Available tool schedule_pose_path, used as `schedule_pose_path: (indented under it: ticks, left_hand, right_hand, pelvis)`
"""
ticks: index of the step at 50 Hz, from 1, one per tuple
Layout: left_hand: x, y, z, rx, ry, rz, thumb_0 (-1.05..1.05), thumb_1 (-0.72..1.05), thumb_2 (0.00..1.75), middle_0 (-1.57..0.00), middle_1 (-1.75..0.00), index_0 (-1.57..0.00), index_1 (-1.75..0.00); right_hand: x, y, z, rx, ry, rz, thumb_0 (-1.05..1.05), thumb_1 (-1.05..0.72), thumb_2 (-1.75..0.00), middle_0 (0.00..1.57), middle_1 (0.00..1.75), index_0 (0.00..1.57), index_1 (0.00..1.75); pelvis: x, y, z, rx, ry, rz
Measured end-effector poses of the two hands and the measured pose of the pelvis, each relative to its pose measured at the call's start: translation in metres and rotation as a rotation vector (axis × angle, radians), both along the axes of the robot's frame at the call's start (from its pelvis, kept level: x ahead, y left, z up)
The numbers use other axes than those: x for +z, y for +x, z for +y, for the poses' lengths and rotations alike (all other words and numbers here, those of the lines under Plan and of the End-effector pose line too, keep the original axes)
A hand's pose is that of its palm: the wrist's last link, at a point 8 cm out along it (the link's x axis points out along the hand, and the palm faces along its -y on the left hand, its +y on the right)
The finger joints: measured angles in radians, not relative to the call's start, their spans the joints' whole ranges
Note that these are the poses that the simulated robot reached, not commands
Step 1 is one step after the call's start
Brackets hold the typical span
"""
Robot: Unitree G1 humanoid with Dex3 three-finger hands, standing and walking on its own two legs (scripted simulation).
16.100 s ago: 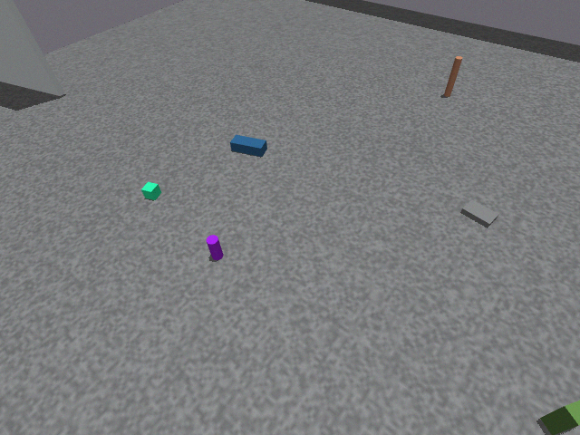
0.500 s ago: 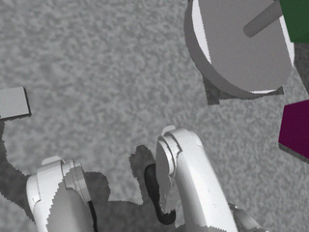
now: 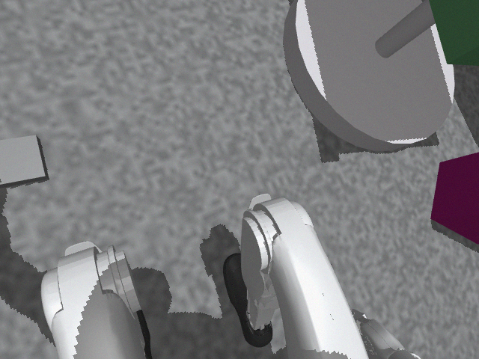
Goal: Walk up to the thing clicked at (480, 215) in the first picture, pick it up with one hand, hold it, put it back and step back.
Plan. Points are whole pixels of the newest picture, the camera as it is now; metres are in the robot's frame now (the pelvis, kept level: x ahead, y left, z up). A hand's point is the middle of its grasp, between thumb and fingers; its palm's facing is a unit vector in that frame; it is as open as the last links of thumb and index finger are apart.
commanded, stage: rise first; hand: left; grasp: from above
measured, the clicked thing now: (1, 164) +0.49 +0.33 -0.30
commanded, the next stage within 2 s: approach in 0.04 s
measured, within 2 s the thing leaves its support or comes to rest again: neither
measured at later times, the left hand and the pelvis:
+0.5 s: hand out of the picture +0.49 +0.31 -0.17, palm faces -0.41 -0.05 -0.91, open 14.1 cm; pelvis +0.00 +0.00 +0.00, yaw +0 degrees
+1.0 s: hand out of the picture +0.46 +0.34 -0.18, palm faces -0.50 -0.09 -0.86, open 14.2 cm; pelvis -0.01 +0.00 +0.00, yaw +0 degrees
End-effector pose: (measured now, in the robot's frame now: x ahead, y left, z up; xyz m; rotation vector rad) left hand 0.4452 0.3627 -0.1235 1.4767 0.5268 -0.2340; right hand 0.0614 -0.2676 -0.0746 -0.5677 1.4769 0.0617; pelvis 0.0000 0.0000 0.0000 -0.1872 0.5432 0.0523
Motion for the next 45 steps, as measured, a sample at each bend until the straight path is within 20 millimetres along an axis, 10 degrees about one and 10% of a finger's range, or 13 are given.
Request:
schedule_pose_path:
  ticks: [15,31,45]
  left_hand:
    - [0.010,0.006,-0.003,-0.047,0.018,-0.025,0.00,-0.57,1.05,-0.09,-1.00,-0.07,-1.02]
    - [0.014,0.059,-0.072,-0.083,0.020,-0.070,0.00,-0.55,1.03,-0.09,-1.03,-0.08,-1.04]
    - [0.011,0.022,-0.023,0.032,0.027,0.075,0.00,-0.54,1.01,-0.10,-1.00,-0.09,-1.01]
  right_hand:
    - [0.005,-0.003,0.002,-0.014,-0.009,-0.007,0.00,-0.91,-0.90,0.21,0.30,0.20,0.30]
    - [0.017,-0.036,0.002,-0.097,-0.004,-0.016,0.00,-0.91,-0.90,0.20,0.30,0.20,0.30]
    - [0.006,-0.034,-0.002,-0.048,0.012,0.006,0.00,-0.91,-0.90,0.21,0.30,0.20,0.30]
  pelvis:
    - [0.001,-0.001,0.001,0.006,-0.001,0.005]
    - [0.007,-0.002,-0.001,-0.004,0.004,0.030]
    - [0.005,-0.009,-0.004,-0.001,0.016,-0.005]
